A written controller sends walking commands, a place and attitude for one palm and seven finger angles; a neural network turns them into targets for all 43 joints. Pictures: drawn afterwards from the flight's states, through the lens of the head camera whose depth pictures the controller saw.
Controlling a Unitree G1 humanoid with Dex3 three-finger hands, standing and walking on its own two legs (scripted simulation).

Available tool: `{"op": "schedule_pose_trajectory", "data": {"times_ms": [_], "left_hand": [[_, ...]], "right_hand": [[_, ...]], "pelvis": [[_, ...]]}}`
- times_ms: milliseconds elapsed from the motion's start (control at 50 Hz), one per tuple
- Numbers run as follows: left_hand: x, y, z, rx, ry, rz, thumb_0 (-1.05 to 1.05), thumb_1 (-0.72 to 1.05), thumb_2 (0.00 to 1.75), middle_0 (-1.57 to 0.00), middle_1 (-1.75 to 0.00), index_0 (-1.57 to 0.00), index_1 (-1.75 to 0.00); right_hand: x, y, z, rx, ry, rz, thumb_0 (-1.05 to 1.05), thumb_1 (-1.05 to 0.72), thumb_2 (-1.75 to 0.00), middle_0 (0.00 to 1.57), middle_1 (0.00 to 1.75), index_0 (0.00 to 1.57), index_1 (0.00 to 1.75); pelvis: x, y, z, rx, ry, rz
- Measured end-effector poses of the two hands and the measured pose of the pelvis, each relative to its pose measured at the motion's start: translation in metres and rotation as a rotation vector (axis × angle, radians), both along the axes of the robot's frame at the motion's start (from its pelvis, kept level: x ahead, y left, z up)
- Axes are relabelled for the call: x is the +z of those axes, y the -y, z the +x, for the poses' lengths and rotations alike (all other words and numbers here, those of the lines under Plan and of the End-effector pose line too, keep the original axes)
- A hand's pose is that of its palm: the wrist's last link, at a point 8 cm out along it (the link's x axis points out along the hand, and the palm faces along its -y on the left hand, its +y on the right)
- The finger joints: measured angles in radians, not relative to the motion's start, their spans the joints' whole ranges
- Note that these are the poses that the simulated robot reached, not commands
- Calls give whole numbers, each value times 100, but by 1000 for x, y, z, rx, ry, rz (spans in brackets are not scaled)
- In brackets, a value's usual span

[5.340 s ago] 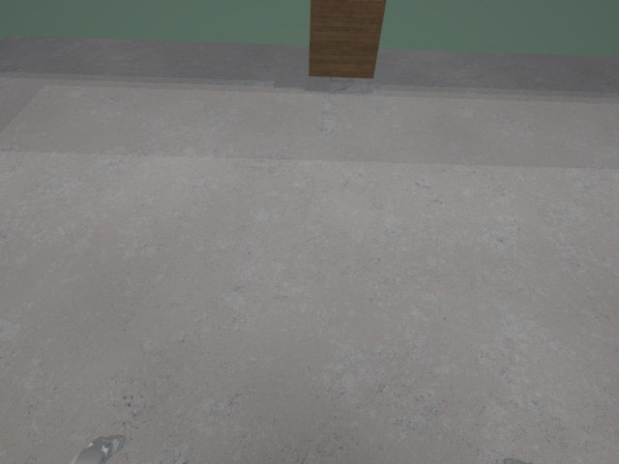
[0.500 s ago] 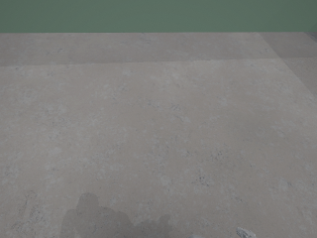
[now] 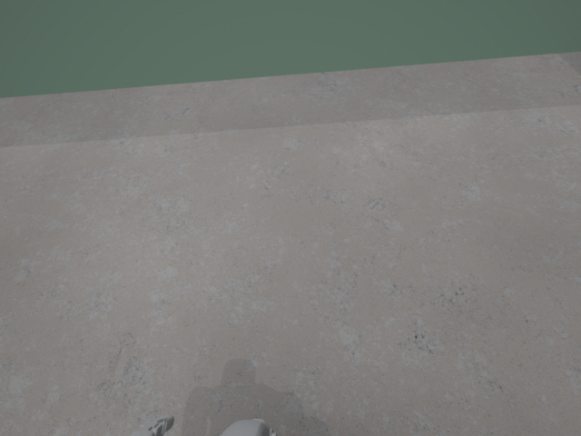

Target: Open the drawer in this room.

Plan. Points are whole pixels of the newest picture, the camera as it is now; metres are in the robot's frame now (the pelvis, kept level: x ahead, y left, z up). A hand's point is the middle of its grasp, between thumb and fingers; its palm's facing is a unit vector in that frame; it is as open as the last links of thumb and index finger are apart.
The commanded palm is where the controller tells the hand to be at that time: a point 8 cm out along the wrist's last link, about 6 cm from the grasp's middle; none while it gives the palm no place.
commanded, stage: turn or walk to find it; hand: left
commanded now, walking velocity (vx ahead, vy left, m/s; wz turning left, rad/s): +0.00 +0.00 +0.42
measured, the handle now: out of the picture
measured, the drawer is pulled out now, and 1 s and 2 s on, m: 0.00 0.00 0.00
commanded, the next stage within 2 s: none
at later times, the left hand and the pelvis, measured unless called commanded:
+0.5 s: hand out of the picture -0.06 +0.26 -0.19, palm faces +0.29 -0.93 -0.23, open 7.4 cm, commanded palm none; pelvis -0.02 +0.05 -0.01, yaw +13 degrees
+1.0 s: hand out of the picture -0.02 +0.22 -0.14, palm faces +0.40 -0.87 -0.27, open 7.4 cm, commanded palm none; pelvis -0.04 +0.00 +0.00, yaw +25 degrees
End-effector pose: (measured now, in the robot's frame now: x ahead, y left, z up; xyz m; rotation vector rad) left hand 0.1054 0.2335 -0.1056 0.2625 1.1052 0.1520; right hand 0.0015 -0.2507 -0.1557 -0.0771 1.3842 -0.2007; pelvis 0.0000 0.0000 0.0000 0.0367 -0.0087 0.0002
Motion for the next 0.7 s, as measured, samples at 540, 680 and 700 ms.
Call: {"op": "schedule_pose_trajectory", "data": {"times_ms": [540, 680, 700], "left_hand": [[-43, -79, -179, 382, -225, -94, 1, 91, 90, -20, -30, -20, -30], [-30, -86, -161, 393, -126, -74, 0, 91, 90, -20, -30, -20, -30], [-29, -85, -158, 393, -115, -71, 0, 91, 90, -20, -30, -20, -30]], "right_hand": [[46, -95, 137, 408, 271, -91, 0, -90, -90, 20, 30, 20, 29], [41, -101, 114, 417, 226, -54, 0, -90, -90, 20, 30, 21, 29], [39, -99, 108, 415, 213, -50, 0, -90, -90, 20, 30, 21, 29]], "pelvis": [[-1, -56, -27, 234, 15, -63], [4, -55, -34, 284, 10, -60], [4, -53, -35, 291, 9, -58]]}}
